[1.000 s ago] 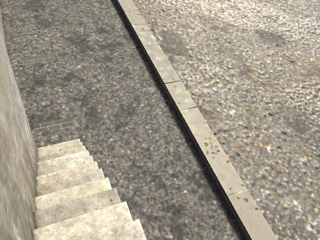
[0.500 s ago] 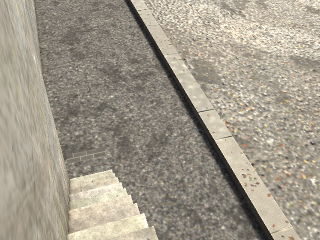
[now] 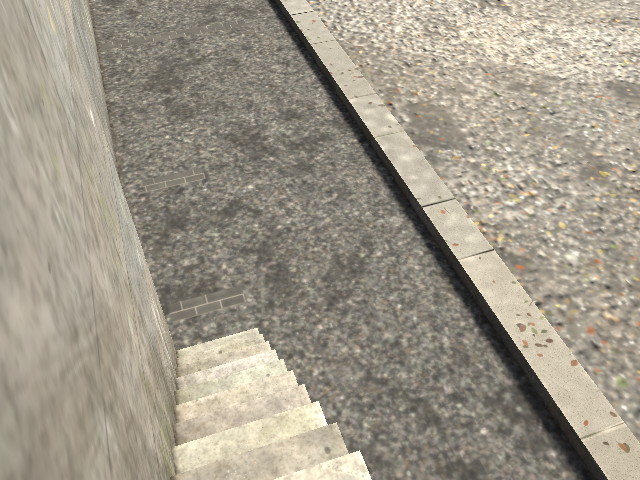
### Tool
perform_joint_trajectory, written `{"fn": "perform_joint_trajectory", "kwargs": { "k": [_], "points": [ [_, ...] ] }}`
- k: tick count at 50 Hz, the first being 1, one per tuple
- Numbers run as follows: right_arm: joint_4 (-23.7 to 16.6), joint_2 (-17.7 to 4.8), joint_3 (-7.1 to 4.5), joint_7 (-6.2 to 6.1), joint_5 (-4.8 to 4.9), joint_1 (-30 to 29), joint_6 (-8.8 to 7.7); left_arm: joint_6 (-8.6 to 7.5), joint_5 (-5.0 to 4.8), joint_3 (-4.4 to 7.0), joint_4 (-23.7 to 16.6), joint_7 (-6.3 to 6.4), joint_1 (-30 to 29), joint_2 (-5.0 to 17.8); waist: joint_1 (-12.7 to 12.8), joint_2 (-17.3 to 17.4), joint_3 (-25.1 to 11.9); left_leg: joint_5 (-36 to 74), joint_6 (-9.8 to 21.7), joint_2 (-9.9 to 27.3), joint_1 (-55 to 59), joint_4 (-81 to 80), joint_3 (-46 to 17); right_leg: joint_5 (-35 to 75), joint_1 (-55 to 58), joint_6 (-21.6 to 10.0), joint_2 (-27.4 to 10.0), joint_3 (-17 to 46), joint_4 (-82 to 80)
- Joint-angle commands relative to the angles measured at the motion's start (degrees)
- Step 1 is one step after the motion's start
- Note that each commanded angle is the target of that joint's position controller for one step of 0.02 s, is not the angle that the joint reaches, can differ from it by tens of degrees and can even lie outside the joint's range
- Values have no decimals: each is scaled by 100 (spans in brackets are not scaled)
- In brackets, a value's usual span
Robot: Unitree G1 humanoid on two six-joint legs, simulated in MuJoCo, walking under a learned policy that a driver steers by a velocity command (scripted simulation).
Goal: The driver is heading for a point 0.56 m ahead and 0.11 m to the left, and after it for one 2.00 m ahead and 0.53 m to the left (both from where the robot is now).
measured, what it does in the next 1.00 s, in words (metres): steps on the spot: left foot 0.14 m lower, then left foot 0.20 m lower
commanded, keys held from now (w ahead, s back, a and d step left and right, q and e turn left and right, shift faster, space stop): no key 0.24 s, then w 0.76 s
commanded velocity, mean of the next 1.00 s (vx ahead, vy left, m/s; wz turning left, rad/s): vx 0.27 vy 0.00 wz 0.00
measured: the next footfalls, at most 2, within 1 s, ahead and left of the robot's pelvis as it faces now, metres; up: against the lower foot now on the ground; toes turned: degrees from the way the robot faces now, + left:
left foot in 0.30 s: +0.04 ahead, +0.10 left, +0.07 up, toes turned -10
left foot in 0.48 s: +0.10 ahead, +0.11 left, +0.01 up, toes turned -4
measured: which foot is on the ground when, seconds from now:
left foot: down 0.00-0.20, up 0.22-0.28, down 0.30-0.40, up 0.42-0.46, down 0.48-0.60, up 0.62-0.92, down 0.94-1.00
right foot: down 0.00-0.42, up 0.44-0.50, down 0.52-0.92, up 0.94-1.00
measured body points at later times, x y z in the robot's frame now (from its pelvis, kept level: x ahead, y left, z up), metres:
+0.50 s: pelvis -0.17 +0.00 -0.05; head -0.18 +0.06 +0.39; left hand +0.09 +0.17 -0.13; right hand -0.44 -0.14 -0.09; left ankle +0.05 +0.12 -0.77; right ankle -0.16 -0.13 -0.49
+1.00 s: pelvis -0.01 +0.04 +0.01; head -0.03 +0.06 +0.46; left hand -0.09 +0.22 -0.15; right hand +0.13 -0.18 -0.10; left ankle -0.01 +0.17 -0.72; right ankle -0.08 -0.11 -0.48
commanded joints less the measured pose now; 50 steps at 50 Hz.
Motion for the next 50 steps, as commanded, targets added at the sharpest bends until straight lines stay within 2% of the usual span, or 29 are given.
{"fn": "perform_joint_trajectory", "kwargs": {
  "k": [1, 5, 8, 9, 10, 12, 13, 15, 16, 18, 20, 22, 24, 26, 27, 28, 29, 30, 31, 33, 34, 35, 36, 38, 43, 46, 47, 48, 50],
  "points": [
    [286, -323, -113, -6, 3, 1597, -61, 16, 28, 70, -344, 14, -103, 426, -108, -918, 464, -1574, -477, -256, 535, 493, 744, -614, -1238, -488, -69, -115, -1551],
    [933, 12, -121, 67, -14, 3379, -238, 22, -400, 49, -916, 10, -1734, 161, -1129, -1767, 212, -1151, -84, 11, 1301, 2249, 517, -1109, -2527, -372, -366, -60, -485],
    [309, -650, -152, -25, -348, 1452, -269, 200, -231, -16, -507, -30, 525, 76, 457, 2489, 1293, -4748, -498, 155, -2330, -1471, -593, -900, -385, 83, 842, -2274, 1388],
    [-53, -866, -190, -34, -283, 488, -239, 161, -62, -33, -293, 107, 1249, 221, 1004, 2949, 1458, -4925, -700, -12, -3253, -1856, -326, -1084, 590, -21, 922, -2293, 787],
    [-277, -991, -287, -102, -118, 252, -273, 67, 111, -25, -232, 167, 1518, 523, 1248, 2583, 1297, -4611, -963, -220, -3603, -1991, 295, -1246, 1449, -336, 996, -2101, -601],
    [269, -224, -286, -165, 114, 2453, -473, -181, 9, 317, -410, 35, 260, 1259, 261, -3273, 679, -4051, 145, -670, -782, 3703, 628, -3362, -1951, -1700, -1179, 2703, -4925],
    [508, 81, -273, -170, 138, 2674, -453, -256, -251, 155, -928, -2, -884, 701, -29, -3423, 1527, -3045, 354, -415, -952, 5127, -825, -3771, -3278, -2408, -1757, 3802, -6015],
    [177, 522, -43, -255, -106, 2130, -405, -291, -882, 78, -1308, 206, -1743, 255, -483, -1872, 2539, -962, 879, 276, -1424, 3229, -659, -3370, -3368, -1722, -1420, 2980, -4714],
    [677, 804, -29, -121, -156, 3644, -410, -54, -519, 239, -1384, 181, -2398, 604, -1159, -1259, 1471, 338, 897, 41, 1153, 2877, 145, -3593, -4101, -1041, -1377, 2027, -3712],
    [710, 756, -97, 94, 41, 4259, -618, 6, -224, 370, -1751, 15, -2665, 1177, -1366, -2146, 130, 312, 400, -833, 2193, 4676, 1490, -4514, -3641, -259, -1194, 329, -3316],
    [743, 620, -63, -26, -47, 4760, -552, 64, -526, 290, -2193, -102, -3267, 847, -1751, -1510, 439, -532, 260, -162, 1971, 4265, 747, -4038, -3987, 174, -929, -445, -2095],
    [666, 58, -37, -32, -563, 4644, -548, 40, -536, 115, -2352, -204, -3567, 49, -1648, 844, 956, -2800, 301, 586, -18, 2078, -801, -3038, -3083, 772, 90, -1990, 2004],
    [-1001, -722, 38, 215, -443, 1252, -883, -175, -302, 73, -1979, -221, -1634, 118, 302, 2544, 733, -1495, -528, -507, -1301, 1817, 2065, -3087, -1436, 838, 566, -2519, 5201],
    [-2461, -3396, -590, -173, 225, -621, -804, -88, -198, -24, -1968, -225, 722, 771, 2241, 5593, 570, -7631, -127, 1450, -5396, -3414, -2060, -1427, 1869, 480, 871, -2181, 4777],
    [-3453, -3451, -546, -412, 363, -1986, -553, -135, 0, 127, -1745, -170, 1678, 1485, 3170, 6418, 533, -6934, -770, 1189, -5610, -3133, -699, -1131, 3004, 406, 1012, -2055, 3601],
    [-4011, -3425, -427, -518, -79, -2869, -424, -249, 50, 186, -1358, -180, 2961, 1782, 3822, 6592, -289, -6461, -938, 746, -4512, -2145, 994, -1775, 2778, 819, 1678, -3039, 3532],
    [-4200, -3135, -415, -598, -292, -2755, -280, -503, 76, 117, -981, -325, 3752, 1890, 3810, 5501, -744, -6516, -588, 354, -4126, -281, 1615, -2389, 2896, 844, 1512, -2366, 2724],
    [-4328, -2697, -390, -670, -356, -2931, -278, -713, 60, 218, -527, -479, 4933, 2216, 4113, 2876, -959, -5960, 183, 132, -4150, 2806, 1976, -2589, 2671, 486, 1135, -1011, 1812],
    [-4504, -1910, -403, -571, -324, -3110, -393, -981, 98, 386, -5, -429, 5735, 2495, 4106, 52, -246, -4385, 898, -178, -6079, 6311, 1894, -3263, 2795, -280, 566, 1115, 376],
    [-5082, 193, 192, -282, -508, -5105, -937, -1303, 229, 204, -328, -137, 3997, 1248, 3793, -3132, 2748, -6380, 2376, -605, -10851, 7253, -1764, -4301, 1705, -1191, 958, 3680, -3278],
    [-4607, 792, 326, -94, -537, -4027, -1016, -1056, 117, -9, -288, -132, 2788, 274, 2350, -2159, 2651, -5302, 2520, -626, -10394, 7031, -1884, -3557, 1090, -1642, 1179, 4047, -3406],
    [-4735, 1296, 450, 13, -254, -3489, -1282, -1107, 247, 88, -525, -38, 2171, 772, 1727, -2734, 2633, -3909, 2381, -695, -9947, 7217, -2197, -6091, -1672, -1840, -403, 7887, -6971],
    [-4092, 550, 204, 7, 271, -2220, -1120, -1045, 93, 143, -992, 54, 497, 957, 649, -2243, 3029, -560, 1994, -389, -7665, 6666, -1657, -5472, -2769, -2021, -660, 8251, -8158],
    [-2829, -928, -267, 48, 145, -352, -676, -499, 37, 343, -1418, 89, -929, 1288, -99, -1090, 974, 2131, 1267, -470, -2495, 7164, -138, -3936, -4239, -1518, -194, 6057, -6511],
    [-2413, -903, -150, 102, -242, -658, -549, -314, -489, 202, -1385, 1, -745, 1040, -222, -215, -731, 2388, 1022, -162, 1517, 3332, 653, 778, -2329, -140, 490, 1895, -1229],
    [-1758, -363, -173, -95, -507, -571, -700, -396, -372, 176, -995, 78, 224, 1076, 180, -1462, 103, 2696, 1299, 572, 1276, -266, 802, 2931, -939, 78, 160, 1115, 987],
    [-1500, -850, -311, -48, -424, 4, -680, -470, -145, 198, -874, 37, 194, 756, 113, -997, 186, 6669, 1733, 1281, 3056, 1223, 273, 1473, -3003, 114, 487, 1274, 2375],
    [-1233, -1402, -359, 61, -334, -722, -665, -536, -88, -46, -1247, 33, 747, 306, 882, -121, -248, 5633, 2513, 2063, 3272, 2575, -1262, 23, -3849, 369, 180, 1106, 2792],
    [-1269, -694, -92, 76, -330, -780, -720, -461, -219, -49, -1434, 105, 100, 402, 530, -1251, -33, 3192, 2101, 2007, 1836, 2458, -1357, 748, -3652, 223, -367, 1597, 2218]
  ]
}}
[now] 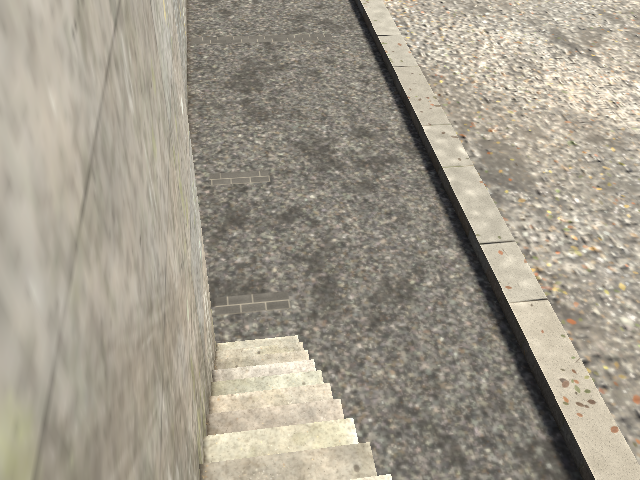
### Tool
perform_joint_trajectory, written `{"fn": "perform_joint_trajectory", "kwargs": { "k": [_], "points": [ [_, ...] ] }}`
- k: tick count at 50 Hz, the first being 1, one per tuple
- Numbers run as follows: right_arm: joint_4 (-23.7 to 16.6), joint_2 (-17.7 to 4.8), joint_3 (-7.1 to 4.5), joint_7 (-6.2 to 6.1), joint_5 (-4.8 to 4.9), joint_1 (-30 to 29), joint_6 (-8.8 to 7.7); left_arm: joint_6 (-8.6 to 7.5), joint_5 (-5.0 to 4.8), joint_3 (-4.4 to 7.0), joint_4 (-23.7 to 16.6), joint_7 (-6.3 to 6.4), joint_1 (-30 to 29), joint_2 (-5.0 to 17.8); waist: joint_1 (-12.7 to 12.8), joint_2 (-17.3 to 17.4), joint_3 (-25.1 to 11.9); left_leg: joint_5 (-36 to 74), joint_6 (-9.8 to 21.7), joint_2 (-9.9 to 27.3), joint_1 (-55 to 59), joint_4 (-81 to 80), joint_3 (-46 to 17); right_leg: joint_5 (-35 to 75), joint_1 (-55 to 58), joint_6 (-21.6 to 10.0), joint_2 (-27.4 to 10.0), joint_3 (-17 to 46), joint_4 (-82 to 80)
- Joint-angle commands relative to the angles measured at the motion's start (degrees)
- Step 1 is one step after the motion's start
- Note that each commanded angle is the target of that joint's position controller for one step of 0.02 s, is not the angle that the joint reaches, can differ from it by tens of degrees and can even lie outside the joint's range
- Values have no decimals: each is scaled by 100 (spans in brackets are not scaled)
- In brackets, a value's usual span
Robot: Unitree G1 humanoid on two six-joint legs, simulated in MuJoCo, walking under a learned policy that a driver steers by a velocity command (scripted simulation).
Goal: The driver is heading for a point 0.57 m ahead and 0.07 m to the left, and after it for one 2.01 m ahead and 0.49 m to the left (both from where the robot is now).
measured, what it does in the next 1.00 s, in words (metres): goes down: right foot, then left foot 0.22 m lower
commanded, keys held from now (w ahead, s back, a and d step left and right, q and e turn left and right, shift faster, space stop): w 0.52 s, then no key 0.48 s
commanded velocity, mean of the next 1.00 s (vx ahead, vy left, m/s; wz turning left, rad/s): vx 0.36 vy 0.00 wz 0.00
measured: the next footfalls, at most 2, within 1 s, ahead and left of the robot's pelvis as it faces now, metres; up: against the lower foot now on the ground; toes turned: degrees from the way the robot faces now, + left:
right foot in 0.26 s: +0.21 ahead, -0.20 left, -0.02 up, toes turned +1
left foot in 0.60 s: +0.36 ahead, +0.12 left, -0.24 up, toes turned -5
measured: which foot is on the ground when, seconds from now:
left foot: down 0.00-0.24, up 0.26-0.58, down 0.60-1.00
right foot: up 0.00-0.24, down 0.26-0.58, up 0.60-0.80, down 0.82-1.00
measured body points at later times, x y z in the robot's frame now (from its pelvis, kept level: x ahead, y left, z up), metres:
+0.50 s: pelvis +0.22 -0.03 -0.18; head +0.18 -0.01 +0.27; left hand +0.17 +0.19 -0.34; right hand +0.39 -0.26 -0.25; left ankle +0.37 +0.12 -0.83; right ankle +0.17 -0.20 -0.78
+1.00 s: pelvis +0.37 +0.00 -0.29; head +0.35 +0.02 +0.16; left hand +0.49 +0.18 -0.42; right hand +0.44 -0.22 -0.43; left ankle +0.33 +0.12 -1.00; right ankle +0.39 -0.14 -0.99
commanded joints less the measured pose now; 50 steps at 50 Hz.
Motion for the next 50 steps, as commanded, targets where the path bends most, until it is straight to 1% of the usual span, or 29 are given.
{"fn": "perform_joint_trajectory", "kwargs": {
  "k": [1, 4, 6, 8, 9, 11, 12, 13, 14, 16, 18, 21, 24, 28, 29, 30, 31, 32, 34, 36, 38, 41, 42, 43, 44, 45, 46, 48, 50],
  "points": [
    [265, -759, -65, 4, 155, 599, -44, -145, -3, 141, -875, 107, -640, 318, -243, -192, 291, 163, 415, 2201, 1293, 68, -2187, 488, -2379, 22, -857, 485, 95],
    [417, -548, 26, -253, 277, 1024, -146, -274, -244, 183, -839, 52, -505, 265, -449, 515, 863, -1362, -216, 1221, -42, 802, -1641, 3219, -2834, 40, -1126, 25, -770],
    [349, 223, 331, -490, 351, 806, -278, -442, 4, 88, -985, -1, -561, 28, -297, 596, 884, -1278, -187, 745, -1772, 845, -1318, 5708, -1256, 401, -1170, -587, -2596],
    [233, -423, 83, -488, 233, 675, -343, -574, 107, 191, -988, -86, -683, 332, -589, 666, 612, -966, -110, 746, -2721, 447, -1395, 7062, 1312, 397, -824, -771, -4028],
    [434, -814, -69, -449, 298, 644, -413, -652, 91, 258, -1073, -81, -405, 285, -381, 1871, 411, -582, 134, 600, -2497, 851, -1253, 6756, 1548, 351, -708, -1134, -3663],
    [512, -860, -203, -365, 351, 800, -452, -646, 125, 233, -1075, -46, -301, 338, -322, 1638, 447, 434, 205, 677, -2034, 1621, -1259, 5361, 1615, 87, -483, -1361, -3619],
    [437, -979, -293, -343, 395, 495, -493, -667, 181, 252, -977, 18, 171, 483, 18, 1530, 592, 1548, 73, 502, -2420, 2277, -1104, 4452, 2361, -174, -478, -1399, -4365],
    [135, -1116, -348, -288, 164, -629, -514, -741, 317, 361, -457, 34, 1977, 926, 1252, 1086, 170, 1272, -19, -59, -3586, 5083, -787, 5039, 4286, -688, -723, -1138, -5626],
    [60, -536, -207, -343, 242, -104, -565, -795, 290, 355, -331, -29, 2455, 1109, 1080, -1177, -264, -4005, -285, -1071, -4413, 7418, -1432, 5559, 4767, -1750, -1826, 1353, -6552],
    [123, -353, -182, -317, 501, 311, -681, -740, 4, 395, -294, -154, 1546, 1174, 44, -749, 714, -4361, -155, -852, -5770, 6428, -2209, 4595, 3689, -2270, -2310, 3108, -6705],
    [-414, 21, -13, -339, 502, -256, -460, -526, 234, 369, -427, -25, 186, 1275, -697, -224, 1145, -4067, -134, -181, -5432, 5201, -2036, 913, 1774, -2067, -2782, 4135, -7632],
    [-354, -77, -12, 50, 60, 1016, -59, -563, 134, 279, -569, 561, -1615, 1042, -1823, -429, 1047, 2003, -302, 18, -1658, 3149, -1229, -1032, -1866, -1019, -1747, 1444, -6583],
    [-11, -366, -126, -23, 227, 1934, 135, -441, -67, 255, -822, 474, -2313, 1325, -2338, -159, 660, 1752, -626, -217, 692, 2913, -264, -528, -2696, -568, -1309, 46, -5614],
    [507, -1295, -495, 89, 1, 2957, 305, -304, -145, 390, -638, 181, -2192, 1221, -2313, -416, 106, 496, -607, 610, 670, 1114, -704, 1318, -304, 47, -948, -260, -2122],
    [849, -1255, -477, 177, -117, 4127, 145, -346, -182, 389, -793, 230, -3156, 1111, -3210, -77, 175, -36, -330, 964, 1868, -96, -967, 2694, -921, 407, -561, -372, 20],
    [1262, -867, -266, 322, -43, 3887, 6, -396, -117, 327, -879, 361, -3058, 589, -2849, 1768, 1081, 1437, -485, 637, 1238, -108, -822, -7, -1611, 475, 430, -847, 2415],
    [1498, -600, -58, 213, 407, 3182, -35, -467, -69, 196, -909, 406, -1472, -109, -1176, 3791, 1603, 3123, -1086, -406, 530, 478, -945, 102, -2147, 60, 153, -540, 2031],
    [1150, -886, -102, 37, 402, 1931, -140, -536, -188, 7, -1110, 284, -773, -438, -141, 4937, 1385, 1287, -669, 509, -45, -489, -3219, 432, -2420, -95, -395, -449, 1111],
    [995, -667, -171, -16, 285, 1669, -257, -487, -203, 235, -789, 335, -1199, 749, -519, 1142, 1192, -293, -499, 732, -232, 604, -3307, 2455, -2958, -274, -755, 283, -383],
    [582, -523, -17, -318, 199, 566, -258, -447, -3, 99, -1082, 255, -1681, 520, -15, -196, 932, -1544, -40, 1040, -2083, 1178, -3938, 5038, -1786, 5, -1135, 98, -2480],
    [369, -718, 22, -416, -49, 185, -257, -338, -141, 46, -1015, 40, -1691, 409, -147, 104, 324, -2240, 84, 1016, -3582, 847, -3354, 6064, 1459, 352, -764, -250, -2825],
    [119, -427, 111, -357, 136, -191, -369, -304, 37, 25, -1053, -41, -1135, 317, 41, 807, 667, -3143, 112, 551, -3961, 829, -2699, 4354, 2553, 279, -858, -272, -4099],
    [383, 0, 217, -404, -11, 316, -342, -271, 221, -53, -943, -101, -1152, 34, -135, 704, 461, -3160, 161, 219, -3541, 1387, -2536, 4495, 2775, -120, -883, 4, -5287],
    [579, 218, 218, -391, 131, 1480, -194, -313, 360, -115, -1091, -204, -1585, 260, -791, -828, 189, -3602, -399, -551, -2570, 2298, -1463, 6381, 2445, -964, -1581, 1363, -7168],
    [800, -278, 8, -264, 262, 2111, 20, -399, 457, -94, -1036, -238, -2026, 411, -1225, -1176, 213, -3824, -548, -337, -1259, 2540, -1407, 5154, 1385, -1606, -1824, 2643, -8226],
    [894, -339, -53, -283, 198, 2020, 135, -475, 298, -99, -931, -261, -2402, 379, -1450, -514, 738, -3545, -664, -123, -793, 2545, -1389, 5928, 831, -1727, -1730, 2293, -7873],
    [939, -65, 38, -349, 51, 1816, 180, -491, 232, -62, -783, -245, -2509, 512, -1580, 391, 794, -2441, -551, -52, -71, 2064, -1366, 6622, 526, -1389, -1432, 1556, -7849],
    [1023, 443, 193, -283, -200, 2014, 386, -457, 98, -56, -762, -219, -2631, 370, -1749, 289, 259, -467, -571, 308, 616, 619, -1775, 6266, 948, -963, -1228, 805, -7172],
    [760, 192, 221, -221, -62, 703, 418, -260, 132, -60, -563, -76, -2035, 190, -1178, 180, 201, -1186, -596, 181, 477, 317, -1457, 5379, 1688, -600, -943, 403, -7708]
  ]
}}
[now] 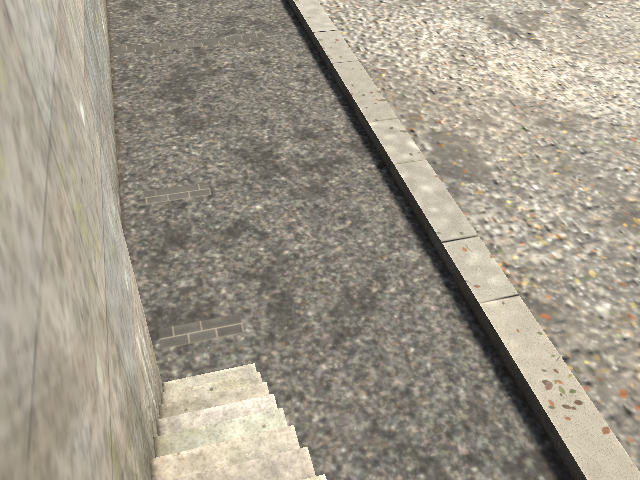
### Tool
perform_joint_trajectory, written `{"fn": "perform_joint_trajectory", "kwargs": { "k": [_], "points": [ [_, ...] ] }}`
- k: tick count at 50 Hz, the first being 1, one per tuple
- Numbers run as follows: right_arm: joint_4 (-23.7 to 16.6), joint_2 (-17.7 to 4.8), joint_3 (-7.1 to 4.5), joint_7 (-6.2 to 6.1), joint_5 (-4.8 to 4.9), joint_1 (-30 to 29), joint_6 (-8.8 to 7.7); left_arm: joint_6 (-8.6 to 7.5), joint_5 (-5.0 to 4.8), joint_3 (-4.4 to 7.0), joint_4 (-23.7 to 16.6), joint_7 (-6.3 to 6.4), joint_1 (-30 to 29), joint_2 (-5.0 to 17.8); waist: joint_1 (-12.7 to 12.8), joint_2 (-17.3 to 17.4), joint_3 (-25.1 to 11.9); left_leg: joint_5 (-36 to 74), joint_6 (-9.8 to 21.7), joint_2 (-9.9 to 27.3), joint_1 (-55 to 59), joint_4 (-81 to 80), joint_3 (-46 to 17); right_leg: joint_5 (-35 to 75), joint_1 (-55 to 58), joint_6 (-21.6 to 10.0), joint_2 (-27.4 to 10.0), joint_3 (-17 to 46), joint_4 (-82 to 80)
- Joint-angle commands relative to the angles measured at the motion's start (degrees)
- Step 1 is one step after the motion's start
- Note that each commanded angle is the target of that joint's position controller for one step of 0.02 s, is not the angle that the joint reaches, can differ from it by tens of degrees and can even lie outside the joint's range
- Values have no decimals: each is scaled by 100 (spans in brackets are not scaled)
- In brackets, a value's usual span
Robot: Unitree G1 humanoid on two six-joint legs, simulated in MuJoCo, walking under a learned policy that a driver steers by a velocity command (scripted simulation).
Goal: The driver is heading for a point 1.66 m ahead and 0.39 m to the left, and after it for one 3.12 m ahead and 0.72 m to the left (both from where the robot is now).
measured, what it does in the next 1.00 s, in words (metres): goes down: right foot 0.04 m lower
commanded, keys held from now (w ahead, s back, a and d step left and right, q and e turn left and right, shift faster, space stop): no key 0.20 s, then w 0.80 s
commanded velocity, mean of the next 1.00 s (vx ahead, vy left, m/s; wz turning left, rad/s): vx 0.30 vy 0.00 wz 0.00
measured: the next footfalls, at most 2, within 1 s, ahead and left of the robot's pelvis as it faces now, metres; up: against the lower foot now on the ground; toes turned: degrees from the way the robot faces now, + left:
right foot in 0.92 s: +0.12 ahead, -0.14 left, -0.04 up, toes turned -4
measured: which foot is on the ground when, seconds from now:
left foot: down 0.00-1.00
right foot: down 0.00-0.80, up 0.82-0.90, down 0.92-1.00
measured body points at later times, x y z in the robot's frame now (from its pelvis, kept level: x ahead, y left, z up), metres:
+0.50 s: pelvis +0.02 +0.01 +0.03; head +0.01 +0.01 +0.48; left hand +0.11 +0.24 -0.11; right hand -0.03 -0.22 -0.12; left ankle -0.04 +0.12 -0.71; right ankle +0.01 -0.14 -0.71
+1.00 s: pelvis +0.13 +0.03 -0.13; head +0.15 +0.04 +0.32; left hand +0.15 +0.27 -0.28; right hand -0.01 -0.19 -0.26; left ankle -0.02 +0.12 -0.69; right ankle +0.12 -0.13 -0.72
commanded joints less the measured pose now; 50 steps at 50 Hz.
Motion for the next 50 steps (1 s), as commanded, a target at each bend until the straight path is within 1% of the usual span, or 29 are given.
{"fn": "perform_joint_trajectory", "kwargs": {
  "k": [1, 4, 5, 7, 10, 11, 13, 15, 17, 18, 20, 23, 27, 30, 31, 34, 37, 38, 39, 40, 41, 42, 43, 44, 45, 46, 47, 48, 50],
  "points": [
    [40, -195, 116, 140, -17, 516, 166, 89, 33, 39, -221, 94, -85, 258, -80, 48, 288, 2744, 24, 570, 743, -1730, -559, 2850, 296, -517, -540, 850, -1837],
    [85, -312, 166, 204, -47, 430, 166, 75, 96, 143, -48, 67, 124, 573, -75, 102, 236, 3028, 50, 676, 980, -2259, -361, 3247, 859, -560, -571, 786, -2297],
    [115, -368, 172, 194, -32, 352, 147, 38, 41, 195, -26, 71, 148, 683, -49, 180, 241, 3258, 51, 751, 1061, -2402, -290, 3404, 999, -547, -611, 792, -2474],
    [220, -417, 168, 164, -37, 401, 117, 53, 24, 183, 4, 48, 112, 616, -80, 316, 77, 3642, 60, 851, 1153, -2612, -200, 3689, 1368, -529, -613, 744, -2641],
    [265, -544, 175, 161, -9, 294, 91, 132, 20, 220, 43, 14, 103, 691, -13, 212, 11, 3925, 64, 939, 1107, -2892, -125, 3689, 1698, -447, -613, 674, -2808],
    [265, -527, 191, 160, -26, 350, 96, 151, 91, 199, 49, 17, 115, 694, 2, 257, -86, 3768, 94, 933, 1165, -3036, -79, 3390, 1788, -435, -578, 626, -2912],
    [252, -593, 190, 149, -52, 368, 101, 183, 108, 203, 66, 47, 121, 775, 18, 219, -49, 3377, 154, 906, 1124, -3163, -2, 2912, 1825, -386, -538, 571, -3013],
    [320, -632, 156, 105, -99, 602, 40, 200, 37, 218, 89, 70, 206, 859, 14, 335, 74, 2972, 213, 885, 1017, -3242, 19, 2496, 1823, -354, -495, 507, -2986],
    [404, -797, 59, 94, -39, 670, -44, 177, -3, 234, 71, 112, 248, 953, 71, 327, 217, 1904, 338, 761, 337, -3051, -73, 2009, 1973, -358, -421, 261, -2842],
    [395, -728, 75, 85, -23, 769, -54, 193, -32, 250, 93, 129, 254, 1010, 35, 106, 232, 1500, 364, 785, 333, -3178, -106, 1447, 1760, -392, -415, 226, -2805],
    [317, -713, 80, 27, 40, 668, -61, 232, -25, 280, 124, 148, 323, 1057, 85, 78, 458, 422, 466, 674, 188, -2971, 40, 680, 1294, -450, -448, 338, -2867],
    [395, -642, 45, 21, 9, 1195, -108, 157, -102, 237, 18, 178, 94, 985, -61, -173, 685, -289, 610, 684, 20, -2761, 61, -46, 811, -634, -489, 408, -2802],
    [406, -628, -12, 33, 36, 1501, -245, 24, -142, 194, 33, 206, 269, 957, -8, -40, 716, -350, 731, 672, -349, -2148, 84, -67, 620, -881, -558, 504, -2209],
    [379, -529, -25, 14, 97, 1606, -334, -32, -191, 193, 131, 207, 555, 927, 133, -226, 616, 87, 575, 684, -771, -1441, 37, 51, 704, -1139, -733, 704, -1598],
    [298, -571, -35, -9, 114, 1497, -373, -44, -161, 199, 147, 216, 703, 928, 211, -261, 573, 417, 485, 615, -925, -1092, 79, 172, 710, -1225, -806, 838, -1402],
    [225, -559, -97, -33, 141, 1599, -447, -36, -96, 261, 256, 222, 1107, 957, 264, -67, 354, 1179, 308, 443, -1082, -274, 47, 459, 547, -1453, -1020, 1149, -654],
    [202, -665, -218, -52, 226, 1875, -526, -78, -57, 261, 204, 207, 1073, 844, 114, 112, 251, 1324, 292, 341, -899, 384, -356, 499, -296, -1338, -904, 991, 545],
    [191, -690, -236, -64, 212, 1989, -515, -92, -23, 232, 141, 215, 829, 733, -9, 417, 225, 1736, 277, 447, -607, 265, -621, 630, -675, -1207, -750, 736, 1117],
    [223, -849, -334, -44, 319, 2270, -487, -192, 22, 275, 167, 229, 661, 752, -228, 533, 274, 2045, 154, 446, -111, 131, -869, 209, -1329, -942, -331, 192, 1771],
    [354, -1022, -397, -25, 321, 2675, -461, -266, 9, 281, 72, 230, 284, 705, -437, 990, 399, 2259, 195, 603, 405, -185, -1262, -373, -2105, -776, -82, -90, 2344],
    [317, -1113, -428, -11, 387, 2666, -448, -327, 48, 235, -77, 289, 250, 595, -340, 1471, 736, 3152, 55, 806, 735, -454, -1668, -1294, -2656, -706, -18, -159, 2522],
    [367, -1158, -474, -10, 411, 2729, -444, -398, 44, 290, -64, 302, 159, 704, -332, 1404, 949, 3440, 5, 868, 752, -315, -2009, -1565, -3005, -673, -77, -63, 2796],
    [346, -1117, -485, -24, 440, 2609, -451, -448, -12, 348, 38, 297, 434, 780, -145, 1040, 1141, 3559, 147, 968, 282, 351, -2150, -1165, -3071, -710, -268, -53, 2900],
    [413, -791, -445, -114, 533, 2639, -487, -532, -130, 445, 323, 281, 657, 847, -174, 700, 1175, 2503, 73, 1022, -261, 1842, -2058, 540, -3302, -774, -667, 719, 3007],
    [755, -414, -321, -161, 528, 3014, -461, -478, -147, 470, 888, 170, 1272, 877, -117, 153, 847, 576, 26, 503, -92, 2848, -1165, 1623, -3375, -617, -558, 340, 2489],
    [719, -189, -239, -201, 491, 3006, -452, -419, -160, 404, 876, 80, 1200, 709, -164, 240, 835, -350, 54, 337, -673, 2902, -911, 1846, -3042, -552, -493, 174, 2358],
    [544, -144, -181, -204, 471, 2564, -509, -436, -91, 362, 807, 59, 1244, 589, 61, 324, 831, -217, 56, 286, -1282, 3106, -802, 1901, -2604, -505, -439, 47, 2083],
    [505, -51, -177, -142, 452, 2542, -556, -499, -98, 361, 889, 122, 1336, 683, 58, -336, 949, -321, -194, 54, -1439, 3435, -236, 1832, -2557, -566, -486, 163, 1877],
    [643, -228, -240, -91, 348, 2681, -696, -676, -73, 384, 892, 249, 1295, 732, -84, -415, 1034, -504, -354, -12, -2031, 3716, -268, 1690, -1944, -625, -665, 564, 2301]
  ]
}}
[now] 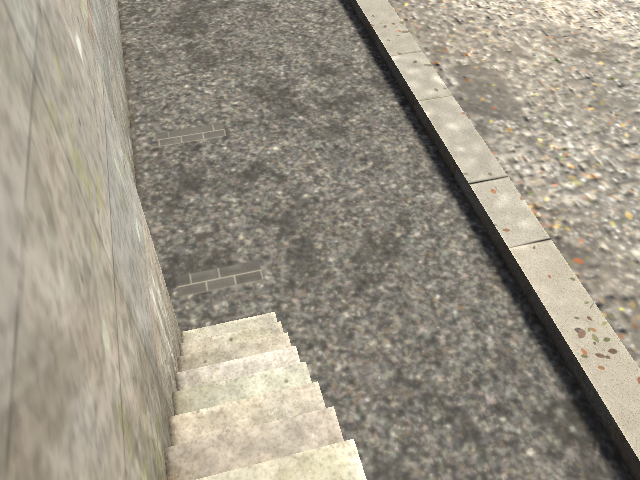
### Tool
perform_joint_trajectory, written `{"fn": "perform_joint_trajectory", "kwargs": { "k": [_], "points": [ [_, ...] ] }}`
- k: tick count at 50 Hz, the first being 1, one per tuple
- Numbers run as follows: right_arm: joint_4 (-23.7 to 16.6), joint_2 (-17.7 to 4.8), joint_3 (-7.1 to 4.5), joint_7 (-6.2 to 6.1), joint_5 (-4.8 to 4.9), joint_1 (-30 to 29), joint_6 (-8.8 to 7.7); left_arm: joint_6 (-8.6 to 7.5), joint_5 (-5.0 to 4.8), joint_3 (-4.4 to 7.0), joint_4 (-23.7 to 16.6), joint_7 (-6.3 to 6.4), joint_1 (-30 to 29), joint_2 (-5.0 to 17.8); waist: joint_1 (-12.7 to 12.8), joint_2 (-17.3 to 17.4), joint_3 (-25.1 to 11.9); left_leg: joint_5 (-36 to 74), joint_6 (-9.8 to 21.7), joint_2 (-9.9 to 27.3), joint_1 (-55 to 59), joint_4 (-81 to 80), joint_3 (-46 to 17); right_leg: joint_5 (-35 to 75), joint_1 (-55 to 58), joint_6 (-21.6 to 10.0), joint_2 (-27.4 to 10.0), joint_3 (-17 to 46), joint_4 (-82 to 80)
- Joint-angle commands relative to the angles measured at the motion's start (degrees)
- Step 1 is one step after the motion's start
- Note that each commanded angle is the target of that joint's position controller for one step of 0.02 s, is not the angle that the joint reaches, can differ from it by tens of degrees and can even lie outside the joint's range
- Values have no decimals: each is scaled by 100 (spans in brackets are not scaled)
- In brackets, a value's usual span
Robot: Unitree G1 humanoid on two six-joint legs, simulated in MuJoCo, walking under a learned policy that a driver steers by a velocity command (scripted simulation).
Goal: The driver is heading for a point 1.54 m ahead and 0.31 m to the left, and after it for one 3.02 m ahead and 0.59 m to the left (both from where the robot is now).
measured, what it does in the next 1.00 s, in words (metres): goes down: right foot 0.22 m lower, then left foot 0.21 m lower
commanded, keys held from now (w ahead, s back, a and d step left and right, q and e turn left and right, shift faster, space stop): w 1.00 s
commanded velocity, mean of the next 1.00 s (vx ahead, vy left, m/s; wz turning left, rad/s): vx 0.50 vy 0.00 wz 0.00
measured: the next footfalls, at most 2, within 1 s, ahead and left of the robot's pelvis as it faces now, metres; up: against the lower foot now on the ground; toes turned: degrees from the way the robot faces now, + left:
right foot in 0.22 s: +0.23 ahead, -0.20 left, -0.19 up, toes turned +7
left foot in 0.28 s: +0.30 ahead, +0.16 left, -0.39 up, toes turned +1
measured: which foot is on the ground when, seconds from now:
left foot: down 0.00-0.02, up 0.04-0.26, down 0.28-0.62, up 0.64-1.00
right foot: down 0.00-0.14, up 0.16-0.20, down 0.22-0.26, up 0.28-0.60, down 0.62-1.00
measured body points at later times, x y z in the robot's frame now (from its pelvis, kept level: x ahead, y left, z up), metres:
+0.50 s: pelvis +0.31 +0.08 -0.40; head +0.25 +0.10 +0.04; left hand +0.46 +0.31 -0.51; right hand +0.25 -0.11 -0.56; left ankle +0.26 +0.16 -1.01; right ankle +0.49 -0.07 -1.00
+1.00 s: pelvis +0.56 +0.12 -0.59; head +0.53 +0.13 -0.15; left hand +0.48 +0.31 -0.76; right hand +0.71 -0.08 -0.70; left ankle +0.70 +0.28 -1.32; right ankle +0.45 -0.02 -1.22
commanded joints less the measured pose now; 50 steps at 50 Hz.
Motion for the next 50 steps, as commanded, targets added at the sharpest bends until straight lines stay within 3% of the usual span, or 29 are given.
{"fn": "perform_joint_trajectory", "kwargs": {
  "k": [1, 2, 4, 5, 6, 7, 8, 9, 10, 12, 13, 14, 15, 16, 17, 18, 21, 25, 27, 30, 31, 32, 33, 35, 36, 39, 40, 43, 50],
  "points": [
    [164, -231, -63, 36, -64, 510, -230, -259, 19, 65, 6, 102, 670, 264, 185, -398, 1168, 1970, -331, 111, -1708, -87, -702, -736, 430, -93, -308, 725, -787],
    [-145, -693, -194, 32, -79, -634, -304, -315, 166, 51, 19, 128, 1569, 383, 1000, -723, 1192, 1959, -842, -162, -3057, 243, -75, -1841, 2062, -311, -377, 741, -1570],
    [-1422, -1211, -294, -52, -120, -3906, -402, -501, -88, 176, 661, 414, 3945, 707, 2871, -2675, 1566, -205, -849, 223, -6350, 1658, -881, -1580, 4678, -700, -834, 3069, -2864],
    [-2046, -1209, -280, -144, -186, -5261, -387, -570, -251, 161, 1138, 660, 4605, 624, 3142, -3108, 1977, -418, -655, 799, -7122, 1178, -1594, -2632, 4531, -484, -611, 4459, -3280],
    [-2271, -906, -211, -29, -21, -5284, -483, -629, -214, 77, 1110, 828, 4272, 276, 2612, -2618, 2181, -162, -438, 1027, -6766, 317, -1867, -3030, 3532, -582, -518, 5420, -3512],
    [-1821, -467, -32, 136, 139, -3706, -553, -487, -179, -100, 506, 1213, 2416, -354, 1253, -538, 2388, 3352, -220, 937, -3229, -2237, -1126, -4245, -183, -363, 210, 4503, -2852],
    [-742, -188, 10, 390, -39, -886, -470, -244, -88, -144, -224, 1338, 802, -161, -205, 1031, 1569, 6217, 143, 820, 1460, -5043, -124, -4440, -2644, 55, 680, 2278, -2279],
    [276, 429, -80, 682, -335, 1436, -337, -91, -47, 104, -156, 1076, -471, 926, -1567, 251, -158, 7577, 83, 117, 4317, -2859, 1399, -3189, -2930, -172, 403, 1444, -2188],
    [418, 589, 13, 767, -265, 1896, -190, 87, -84, 157, -593, 792, -1347, 876, -1730, 147, -481, 8416, 233, 722, 4187, -3799, 784, -3290, -2334, 97, 138, 1057, -2159],
    [-494, 328, 179, 752, -152, 112, 57, 316, -131, 81, -860, 637, -868, 482, -937, 227, -139, 7267, 684, 1109, 2947, -6010, 675, -3602, -1101, 392, 240, 635, -1993],
    [-633, -294, 149, 763, -416, 67, 227, 471, -215, 140, -730, 811, -258, 589, -501, -288, 612, 6545, 1177, 1663, 4057, -4778, -389, -4648, -3537, 519, 831, 2323, -19],
    [-515, -775, 70, 737, -616, 1566, 361, 568, -481, 142, -341, 799, -570, 363, -1774, -1336, 508, 5541, 1311, 2593, 3452, -4132, -1113, -4419, -3387, 921, 1643, 1961, 2787],
    [-107, -845, 83, 753, -293, 1547, 358, 717, -544, -53, -335, 570, 1027, -728, -470, 1278, 886, 5686, -631, 1839, 1942, -4702, 99, -3551, -3052, 252, 1340, 995, 2880],
    [-162, -1590, -128, 593, -36, 846, 369, 798, -271, -299, -661, 436, 1628, -1382, 451, 3483, 1424, 4253, -258, 1927, 487, -5960, -831, -2691, -2967, 173, 950, 650, 1872],
    [-287, -1718, -171, 495, -184, 146, 374, 812, -309, -265, -838, 424, 1035, -967, 485, 3596, 1522, 1517, 22, 2365, -381, -6908, -1733, -2193, -2918, 155, 600, 945, 1863],
    [-489, -1320, -6, 394, -390, -786, 355, 834, -365, -125, -959, 471, 296, -97, 475, 2209, 1760, -668, 348, 2183, -1314, -7371, -2597, -1675, -2343, 292, 486, 1156, 1128],
    [-379, -904, 65, 31, -196, -1389, -137, 640, -289, 13, -702, 400, 492, 473, 946, 471, 2069, 1001, 423, 2125, -1292, -4871, -2925, -18, -2269, 149, 18, 1912, -251],
    [-51, -33, 290, -384, -39, -477, -164, 471, -135, -147, -744, -84, 19, 56, 668, -229, 1537, 1154, 466, 1214, -1889, -3215, -1417, 2776, -704, 216, 261, 985, -2043],
    [-429, -403, 172, -347, -41, -1319, -98, 489, -146, -133, -943, -170, -322, 147, 677, -455, 1276, 933, 742, 1017, -2502, -3161, -868, 3017, 1213, 452, 236, 203, -3418],
    [-802, -750, -84, -44, -76, -2778, -152, 447, 45, 144, -280, -83, 1576, 479, 1812, -535, 292, 2957, 783, 932, -3263, -724, -813, 1997, 4355, 154, 57, 67, -3340],
    [-1024, -910, -237, 109, -32, -3368, -241, 341, 180, 183, 346, 9, 3750, 543, 2943, -1564, 41, 2937, 252, 194, -3857, 2624, -109, 1633, 5780, -521, -223, 296, -4288],
    [-1005, -397, -146, 91, -200, -2548, -160, 396, -168, 29, 360, 2, 3408, 88, 2404, -2939, 482, -463, -1, -415, -3923, 4591, 375, 2680, 5354, -1109, -616, 1093, -6098],
    [-1146, -10, -57, 124, -185, -1155, -212, 233, 82, 3, -3, -149, 1867, 494, 780, -2950, -189, -237, 99, -359, -4719, 4623, -1187, 4586, 5734, -1728, -1321, 3022, -4016],
    [-904, -82, -71, 226, 94, -1054, -224, 55, 169, 78, 363, -190, 2042, 511, 580, -1008, -171, 1590, 569, -56, -4914, 2158, -1489, 891, 4547, -1695, -1699, 3278, -4589],
    [-559, -179, -176, 178, -58, -1113, -103, 43, 67, -15, 354, -98, 1984, 50, 461, 506, 180, 2452, 588, 41, -4407, 1311, -1221, 1159, 3633, -1400, -1204, 2723, -4608],
    [-813, 384, 87, 482, -460, -1360, 144, 122, 491, -250, 183, 251, 655, -75, -464, -83, -399, 5804, 184, 743, -1001, -1109, -144, 1047, 1026, -1165, -972, 2744, -4534],
    [-763, 203, 41, 547, -474, -1318, 158, 81, 389, -117, 112, 306, 821, 386, -253, -81, -377, 6285, 179, 773, -1562, -1092, -405, -38, 1501, -1176, -904, 2854, -4275],
    [-1457, -211, 60, 565, -424, -2704, 258, 101, -123, -185, -180, 540, 502, 115, 28, -435, 714, 7268, 167, 1370, -1806, -3854, -784, -2441, 1460, -910, -626, 2937, -4127],
    [-1515, -569, -72, 562, -471, -1914, 267, 446, -8, 27, -285, 311, 304, 93, 321, -717, 699, 6903, 570, 1479, 446, -6383, -55, -1482, 1370, -568, -112, 2253, -2401]
  ]
}}
Velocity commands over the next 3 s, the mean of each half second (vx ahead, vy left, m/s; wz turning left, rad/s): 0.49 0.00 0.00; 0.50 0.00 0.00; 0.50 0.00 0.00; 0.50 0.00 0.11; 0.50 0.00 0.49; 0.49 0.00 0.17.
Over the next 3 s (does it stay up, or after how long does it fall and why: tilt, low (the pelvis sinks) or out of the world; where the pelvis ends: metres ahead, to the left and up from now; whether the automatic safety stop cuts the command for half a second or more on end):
stays up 1.50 0.30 -1.53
